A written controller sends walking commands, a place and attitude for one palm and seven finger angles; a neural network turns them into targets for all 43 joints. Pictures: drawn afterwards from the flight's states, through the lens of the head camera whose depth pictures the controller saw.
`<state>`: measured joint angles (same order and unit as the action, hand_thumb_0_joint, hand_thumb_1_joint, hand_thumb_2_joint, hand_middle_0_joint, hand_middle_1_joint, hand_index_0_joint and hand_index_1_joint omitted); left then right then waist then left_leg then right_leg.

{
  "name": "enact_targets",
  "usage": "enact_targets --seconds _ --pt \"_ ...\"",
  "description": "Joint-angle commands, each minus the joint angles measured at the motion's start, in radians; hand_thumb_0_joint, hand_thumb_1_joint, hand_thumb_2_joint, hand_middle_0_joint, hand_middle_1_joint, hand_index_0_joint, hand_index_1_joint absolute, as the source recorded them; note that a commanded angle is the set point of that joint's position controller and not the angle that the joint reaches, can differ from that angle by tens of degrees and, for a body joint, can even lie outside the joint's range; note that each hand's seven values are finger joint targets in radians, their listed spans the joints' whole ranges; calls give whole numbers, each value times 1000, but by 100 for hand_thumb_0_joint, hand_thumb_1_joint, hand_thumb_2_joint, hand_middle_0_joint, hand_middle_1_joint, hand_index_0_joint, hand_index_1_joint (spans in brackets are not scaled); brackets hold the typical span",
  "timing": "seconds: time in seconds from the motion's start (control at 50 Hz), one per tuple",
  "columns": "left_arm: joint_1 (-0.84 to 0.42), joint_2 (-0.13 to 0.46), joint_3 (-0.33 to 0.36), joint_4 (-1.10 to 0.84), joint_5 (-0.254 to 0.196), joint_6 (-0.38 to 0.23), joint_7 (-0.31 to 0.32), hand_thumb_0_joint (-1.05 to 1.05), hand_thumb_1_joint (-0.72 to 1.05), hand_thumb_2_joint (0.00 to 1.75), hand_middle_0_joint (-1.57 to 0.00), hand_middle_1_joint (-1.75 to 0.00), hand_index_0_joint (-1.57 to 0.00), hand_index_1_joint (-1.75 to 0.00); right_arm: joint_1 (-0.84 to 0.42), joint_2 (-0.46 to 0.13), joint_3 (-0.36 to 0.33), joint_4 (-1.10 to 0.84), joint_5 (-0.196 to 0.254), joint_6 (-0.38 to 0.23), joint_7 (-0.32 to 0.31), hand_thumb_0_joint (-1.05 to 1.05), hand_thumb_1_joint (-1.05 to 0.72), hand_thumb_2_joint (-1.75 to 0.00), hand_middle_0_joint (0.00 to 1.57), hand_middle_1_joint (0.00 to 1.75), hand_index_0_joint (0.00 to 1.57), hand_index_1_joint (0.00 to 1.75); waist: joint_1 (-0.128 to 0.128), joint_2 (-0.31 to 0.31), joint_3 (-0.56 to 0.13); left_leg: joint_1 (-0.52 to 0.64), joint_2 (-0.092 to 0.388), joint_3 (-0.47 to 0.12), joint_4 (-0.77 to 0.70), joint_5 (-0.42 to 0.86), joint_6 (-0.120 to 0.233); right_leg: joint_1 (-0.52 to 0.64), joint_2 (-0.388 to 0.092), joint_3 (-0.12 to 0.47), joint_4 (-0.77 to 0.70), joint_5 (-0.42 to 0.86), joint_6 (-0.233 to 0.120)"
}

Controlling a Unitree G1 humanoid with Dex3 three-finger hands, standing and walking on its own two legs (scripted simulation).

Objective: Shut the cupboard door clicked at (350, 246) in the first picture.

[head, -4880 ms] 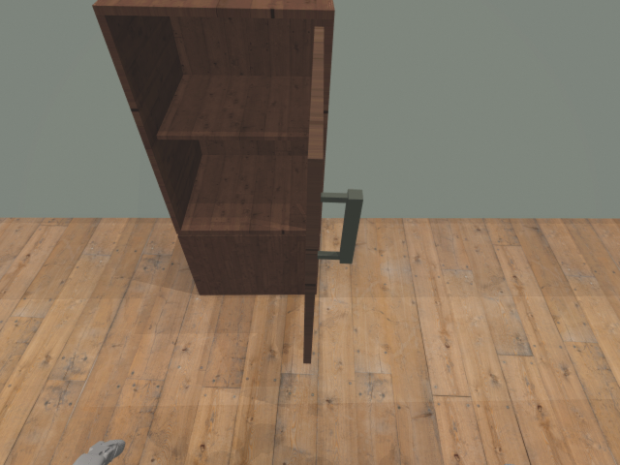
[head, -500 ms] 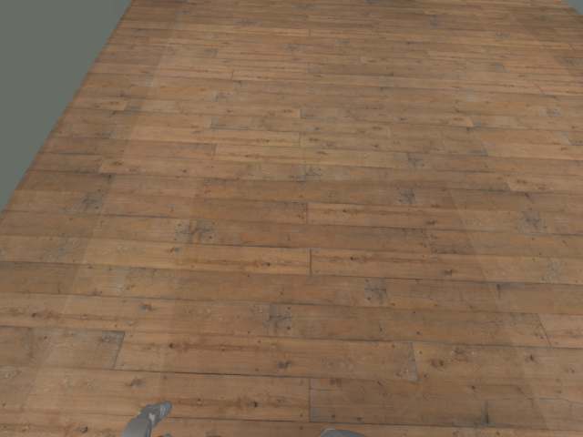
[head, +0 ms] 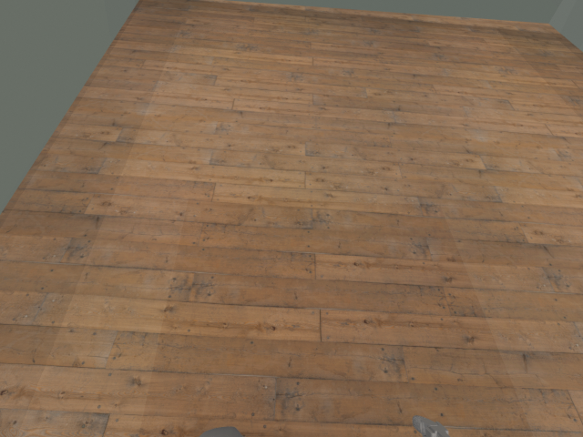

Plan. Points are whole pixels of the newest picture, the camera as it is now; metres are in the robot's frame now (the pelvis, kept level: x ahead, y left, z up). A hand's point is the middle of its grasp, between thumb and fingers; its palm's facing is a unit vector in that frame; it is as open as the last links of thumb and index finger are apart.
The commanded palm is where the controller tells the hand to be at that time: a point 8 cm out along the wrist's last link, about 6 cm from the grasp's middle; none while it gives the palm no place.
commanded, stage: walk around to get in front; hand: left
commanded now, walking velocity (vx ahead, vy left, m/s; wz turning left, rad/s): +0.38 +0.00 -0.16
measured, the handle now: out of the picture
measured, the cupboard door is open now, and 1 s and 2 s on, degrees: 87 87 87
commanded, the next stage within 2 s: walk to a spot facing it in 1.34 s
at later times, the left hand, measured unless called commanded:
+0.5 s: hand (243, 303) +0.36 +0.12 -0.16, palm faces -0.13 -0.97 -0.21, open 7.4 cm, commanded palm none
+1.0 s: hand (243, 319) +0.34 +0.12 -0.17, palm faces +0.09 -0.99 -0.12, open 7.3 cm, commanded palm none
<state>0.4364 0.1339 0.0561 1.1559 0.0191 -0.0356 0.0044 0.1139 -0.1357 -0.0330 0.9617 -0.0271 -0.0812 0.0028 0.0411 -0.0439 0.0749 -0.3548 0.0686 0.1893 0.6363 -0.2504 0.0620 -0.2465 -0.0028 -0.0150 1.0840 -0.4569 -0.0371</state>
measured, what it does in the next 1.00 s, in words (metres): walks ahead: right foot, then left foot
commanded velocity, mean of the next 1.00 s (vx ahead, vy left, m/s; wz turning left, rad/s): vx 0.38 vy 0.00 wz -0.04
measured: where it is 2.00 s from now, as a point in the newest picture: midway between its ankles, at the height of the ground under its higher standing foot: (316, 291)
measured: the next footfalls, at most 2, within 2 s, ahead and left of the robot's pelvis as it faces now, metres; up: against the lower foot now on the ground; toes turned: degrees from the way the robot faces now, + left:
right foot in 0.48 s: +0.34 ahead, -0.15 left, +0.00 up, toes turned -14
left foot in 1.00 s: +0.58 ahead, +0.08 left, +0.00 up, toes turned +8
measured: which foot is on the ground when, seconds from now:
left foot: down 0.00-0.48, up 0.50-0.98, down 1.00-1.00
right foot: up 0.00-0.46, down 0.48-1.00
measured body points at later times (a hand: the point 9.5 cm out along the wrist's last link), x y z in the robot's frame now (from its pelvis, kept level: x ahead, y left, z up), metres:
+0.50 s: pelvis +0.22 -0.04 -0.01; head +0.25 -0.06 +0.44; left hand +0.37 +0.17 -0.14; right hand +0.06 -0.21 -0.15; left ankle +0.07 +0.09 -0.71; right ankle +0.30 -0.14 -0.73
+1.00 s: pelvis +0.43 -0.03 +0.00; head +0.45 -0.01 +0.45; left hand +0.34 +0.17 -0.16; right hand +0.55 -0.28 -0.13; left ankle +0.54 +0.07 -0.73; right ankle +0.30 -0.14 -0.72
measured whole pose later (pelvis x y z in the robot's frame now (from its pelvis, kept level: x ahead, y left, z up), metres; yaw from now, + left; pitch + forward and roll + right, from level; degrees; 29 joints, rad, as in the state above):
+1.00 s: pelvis +0.43 -0.03 +0.00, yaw -2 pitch -1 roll -2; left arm 0.46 0.12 0.05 1.16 0.03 -0.07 0.01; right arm 0.12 -0.18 -0.06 0.98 -0.03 -0.05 0.02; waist 0.05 -0.02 0.06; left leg -0.41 0.10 0.14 0.58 -0.16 0.02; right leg 0.01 -0.04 -0.21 0.47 -0.44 0.02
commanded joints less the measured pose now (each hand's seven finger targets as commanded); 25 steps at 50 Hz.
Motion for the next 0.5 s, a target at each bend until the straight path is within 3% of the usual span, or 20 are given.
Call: enact_targets --seconds 0.0,0.04,0.08,0.12,0.18,0.24,0.3,0.34,0.36,0.4,0.42,0.44,0.46,0.48 --pt "-79 63 23 -98 11 -15 -17 0 90 90 -20 -30 -20 -30 206 -111 -30 49 4 -3 -26 0 -90 -90 20 30 20 30 -60 108 22 151 306 -319 -448 -32 40 -319 -118 38 204 158 16" --pt "-25 25 22 -88 15 9 -16 0 90 90 -20 -30 -20 -30 210 -91 -26 59 6 -12 -29 0 -90 -90 20 30 20 30 -25 153 6 115 249 -204 -460 23 19 -295 -111 23 168 217 30" --pt "-29 17 29 -99 17 25 -17 0 90 90 -20 -30 -20 -30 220 -70 -35 59 6 -15 -30 0 -90 -90 20 30 20 30 -16 162 21 107 238 -154 -495 21 32 -342 -126 15 129 278 46" --pt "-72 24 32 -119 17 30 -22 0 90 90 -20 -30 -20 -30 244 -87 -32 67 9 -18 -32 0 -90 -90 20 30 20 30 -18 141 30 142 236 -140 -511 50 42 -395 -138 13 89 327 59" --pt "-161 39 33 -153 17 33 -28 0 90 90 -20 -30 -20 -30 291 -102 -34 85 10 -18 -32 0 -90 -90 20 30 20 30 -34 140 56 224 235 -116 -514 90 57 -463 -150 -12 -31 358 73" --pt "-276 40 24 -193 16 27 -36 0 90 90 -20 -30 -20 -30 352 -107 -33 113 6 -16 -30 0 -90 -90 20 30 20 30 -68 146 64 302 231 -79 -493 197 67 -453 -144 -68 -216 362 73" --pt "-375 39 15 -223 12 17 -34 0 90 90 -20 -30 -20 -30 423 -109 -33 142 -2 -8 -28 0 -90 -90 20 30 20 30 -108 153 78 355 246 -65 -455 307 67 -417 -117 -107 -352 313 55" --pt "-397 39 15 -230 11 9 -34 0 90 90 -20 -30 -20 -30 432 -115 -32 153 -7 -4 -28 0 -90 -90 20 30 20 30 -106 161 72 370 260 -51 -422 361 65 -368 -98 -115 -414 288 35" --pt "-389 43 16 -229 10 5 -33 0 90 90 -20 -30 -20 -30 431 -120 -32 157 -7 -2 -28 0 -90 -90 20 30 20 30 -99 175 67 371 258 -40 -398 409 60 -328 -80 -129 -436 270 24" --pt "-281 71 22 -199 12 -7 -29 0 90 90 -20 -30 -20 -30 417 -131 -34 161 -3 2 -28 0 -90 -90 20 30 20 30 -41 145 -13 372 248 -15 -235 626 44 -135 -26 -160 -513 239 -5" --pt "-131 94 31 -150 17 -18 -26 0 90 90 -20 -30 -20 -30 395 -139 -35 159 1 2 -27 0 -90 -90 20 30 20 30 31 117 -97 339 215 18 -64 660 12 57 -4 -170 -578 294 -18" --pt "17 170 52 -101 24 -33 -17 0 90 90 -20 -30 -20 -30 389 -118 -33 150 14 0 -17 0 -90 -90 20 30 20 30 91 11 -208 135 167 45 181 493 -27 343 -126 -31 -591 297 -66" --pt "134 287 83 -75 18 -39 -3 0 90 90 -20 -30 -20 -30 426 -53 -20 117 25 -5 -14 0 -90 -90 20 30 20 30 108 -231 -345 -174 7 54 512 -216 -83 606 -421 407 -671 353 -180" --pt "129 315 84 -69 -6 -32 1 0 90 90 -20 -30 -20 -30 347 -84 -24 87 25 2 -16 0 -90 -90 20 30 20 30 105 -173 -317 -269 -1 -101 691 -323 -61 564 -471 493 -769 385 -211"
